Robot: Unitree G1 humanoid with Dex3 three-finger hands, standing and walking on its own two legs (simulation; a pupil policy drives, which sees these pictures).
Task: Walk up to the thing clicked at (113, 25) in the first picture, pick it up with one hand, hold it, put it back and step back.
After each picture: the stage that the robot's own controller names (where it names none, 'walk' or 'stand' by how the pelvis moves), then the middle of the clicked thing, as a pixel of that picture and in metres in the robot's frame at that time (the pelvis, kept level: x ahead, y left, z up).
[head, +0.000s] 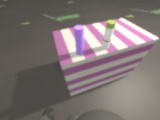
stand; (107, 36) +0.70 -0.11 +0.11
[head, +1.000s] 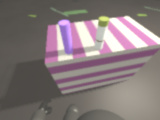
rise first; (100, 35) +0.62 -0.03 +0.14
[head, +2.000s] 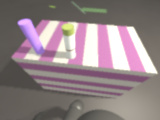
rise first; (69, 43) +0.46 +0.24 +0.13
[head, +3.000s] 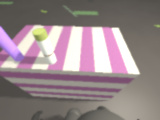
walk; (46, 48) +0.43 +0.32 +0.14
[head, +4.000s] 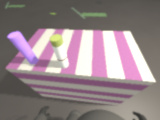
stand; (60, 53) +0.42 +0.24 +0.12
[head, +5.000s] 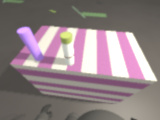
stand; (68, 51) +0.45 +0.20 +0.11
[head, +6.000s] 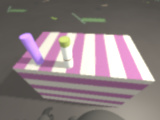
stand; (67, 54) +0.45 +0.20 +0.11
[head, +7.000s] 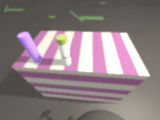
stand; (64, 51) +0.47 +0.22 +0.11
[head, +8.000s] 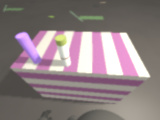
stand; (63, 52) +0.46 +0.23 +0.11
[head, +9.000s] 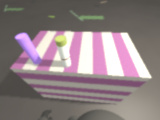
rise first; (64, 53) +0.45 +0.23 +0.11
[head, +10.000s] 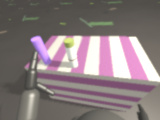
rise first; (71, 54) +0.46 +0.21 +0.11
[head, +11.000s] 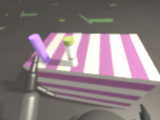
go down; (71, 53) +0.46 +0.21 +0.11
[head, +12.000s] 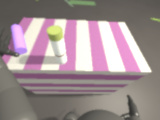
go down; (59, 48) +0.44 +0.19 +0.13
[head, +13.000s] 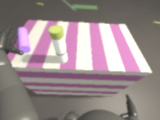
approach; (60, 47) +0.45 +0.20 +0.14
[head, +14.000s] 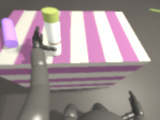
close in; (53, 35) +0.49 +0.20 +0.17
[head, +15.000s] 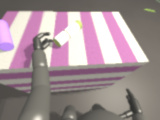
lift; (68, 32) +0.63 +0.12 +0.08
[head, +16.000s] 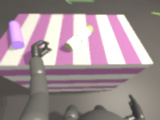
lift; (80, 37) +0.60 +0.07 +0.08
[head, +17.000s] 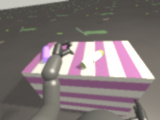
lift; (92, 58) +0.57 +0.02 +0.05
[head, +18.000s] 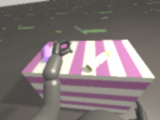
close; (98, 60) +0.54 -0.03 +0.04
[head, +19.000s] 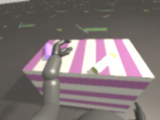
close; (104, 62) +0.51 -0.08 +0.04
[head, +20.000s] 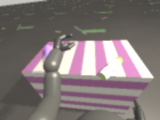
hold; (111, 67) +0.47 -0.13 +0.03
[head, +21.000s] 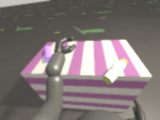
hold; (115, 70) +0.44 -0.16 +0.03
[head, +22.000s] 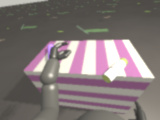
stand; (115, 69) +0.45 -0.15 +0.03
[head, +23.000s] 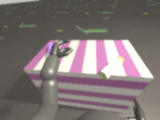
hold; (112, 66) +0.48 -0.14 +0.03
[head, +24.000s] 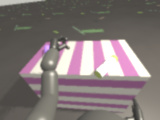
crouch; (106, 65) +0.48 -0.11 +0.03
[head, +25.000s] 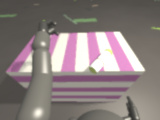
crouch; (101, 60) +0.49 -0.10 +0.03
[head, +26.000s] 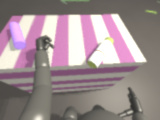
lower; (101, 51) +0.47 -0.10 +0.07
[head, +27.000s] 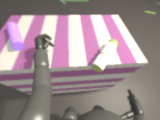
lower; (105, 54) +0.45 -0.12 +0.08
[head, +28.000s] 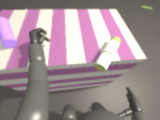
lower; (108, 52) +0.44 -0.14 +0.08
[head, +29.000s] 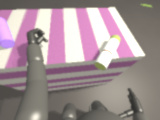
lower; (108, 51) +0.45 -0.15 +0.09
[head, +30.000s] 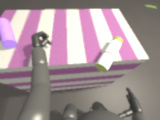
loosen; (110, 52) +0.44 -0.15 +0.08
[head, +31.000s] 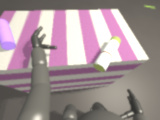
withdraw; (108, 52) +0.44 -0.14 +0.08
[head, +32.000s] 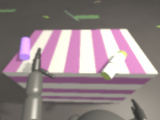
sink last; (114, 63) +0.43 -0.15 +0.06
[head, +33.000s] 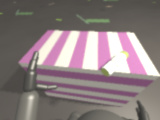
stand; (115, 62) +0.47 -0.13 +0.06
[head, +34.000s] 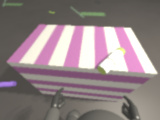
stand; (112, 60) +0.46 -0.12 +0.06
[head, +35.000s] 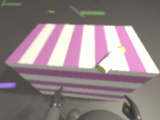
stand; (111, 58) +0.46 -0.11 +0.08
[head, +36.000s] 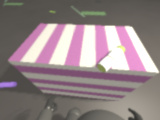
stand; (111, 57) +0.47 -0.12 +0.07
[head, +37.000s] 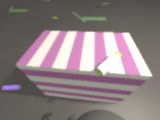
walk; (109, 62) +0.47 -0.11 +0.02
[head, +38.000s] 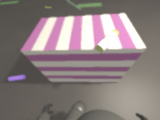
walk; (107, 40) +0.65 -0.10 +0.03
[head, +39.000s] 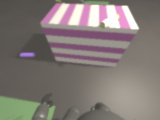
walk; (110, 21) +0.98 -0.15 +0.05
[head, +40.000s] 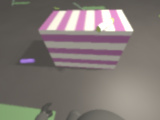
stand; (105, 24) +0.97 -0.13 +0.04
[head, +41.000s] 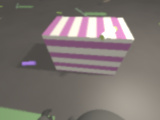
stand; (108, 33) +0.93 -0.16 +0.02
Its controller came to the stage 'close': yes
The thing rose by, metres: 0.00
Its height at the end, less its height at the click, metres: -0.09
